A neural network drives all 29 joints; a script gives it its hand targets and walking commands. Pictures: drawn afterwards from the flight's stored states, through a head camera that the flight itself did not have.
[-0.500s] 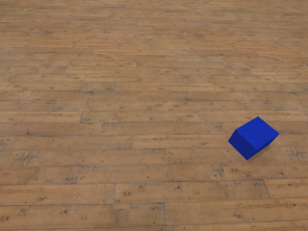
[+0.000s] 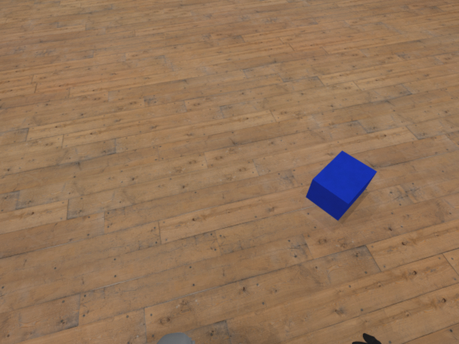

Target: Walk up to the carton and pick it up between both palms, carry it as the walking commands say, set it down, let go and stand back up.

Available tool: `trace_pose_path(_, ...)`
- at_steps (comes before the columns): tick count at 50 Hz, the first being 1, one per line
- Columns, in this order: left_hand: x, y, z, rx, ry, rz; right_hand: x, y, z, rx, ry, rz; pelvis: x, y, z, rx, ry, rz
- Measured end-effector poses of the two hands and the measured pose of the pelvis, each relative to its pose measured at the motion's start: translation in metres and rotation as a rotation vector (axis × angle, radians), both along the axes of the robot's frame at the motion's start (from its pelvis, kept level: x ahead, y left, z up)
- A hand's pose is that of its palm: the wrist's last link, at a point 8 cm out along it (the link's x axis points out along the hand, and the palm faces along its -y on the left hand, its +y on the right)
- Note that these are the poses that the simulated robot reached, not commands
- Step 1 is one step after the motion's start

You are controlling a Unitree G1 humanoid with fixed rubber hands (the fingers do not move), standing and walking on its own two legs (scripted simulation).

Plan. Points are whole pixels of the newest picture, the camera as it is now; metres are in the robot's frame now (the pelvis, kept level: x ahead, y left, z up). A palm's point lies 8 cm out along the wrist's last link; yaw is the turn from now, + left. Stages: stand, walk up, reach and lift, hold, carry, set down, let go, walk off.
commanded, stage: walk up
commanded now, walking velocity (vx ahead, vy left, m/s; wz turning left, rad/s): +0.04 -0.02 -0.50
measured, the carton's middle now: (340, 184) +0.89 -0.53 -0.69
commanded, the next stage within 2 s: none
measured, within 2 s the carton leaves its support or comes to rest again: neither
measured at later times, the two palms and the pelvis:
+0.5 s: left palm (168, 244) +0.33 +0.14 -0.09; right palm out of the picture -0.01 -0.29 -0.10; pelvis +0.09 -0.04 +0.01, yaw -17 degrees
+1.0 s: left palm (196, 224) +0.39 +0.09 -0.12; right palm (440, 242) +0.34 -0.43 -0.10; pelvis +0.30 -0.16 +0.00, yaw -26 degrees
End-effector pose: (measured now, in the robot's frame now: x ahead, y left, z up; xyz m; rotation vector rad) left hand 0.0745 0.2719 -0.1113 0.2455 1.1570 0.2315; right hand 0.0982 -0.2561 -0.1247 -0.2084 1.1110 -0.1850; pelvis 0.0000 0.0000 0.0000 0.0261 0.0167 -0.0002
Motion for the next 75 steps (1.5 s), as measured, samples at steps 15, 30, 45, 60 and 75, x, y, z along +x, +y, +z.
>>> trace_pose_path(15, 0.106, -0.019, 0.009, -0.093, -0.155, -0.253, -0.031, -0.012, 0.027, -0.090, -0.026, -0.165, 0.034, 0.011, 0.005, -0.022, 0.021, -0.160)
trace_pose_path(30, 0.326, -0.212, 0.008, -0.143, -0.276, -0.643, -0.120, -0.073, -0.004, 0.012, 0.272, -0.496, 0.130, -0.095, -0.016, -0.030, 0.047, -0.344)
trace_pose_path(45, 0.265, -0.187, 0.006, -0.019, 0.137, -0.360, 0.176, -0.170, 0.021, 0.049, -0.132, -0.286, 0.247, -0.159, 0.013, -0.022, 0.022, -0.436)
trace_pose_path(60, 0.452, -0.256, -0.021, -0.099, 0.099, -0.532, 0.154, -0.180, 0.036, -0.073, 0.087, -0.559, 0.351, -0.185, 0.013, -0.071, 0.016, -0.526)
trace_pose_path(75, 0.515, -0.405, -0.005, -0.113, -0.036, -0.669, 0.117, -0.182, -0.018, 0.180, 0.263, -0.701, 0.381, -0.266, 0.002, -0.021, -0.013, -0.559)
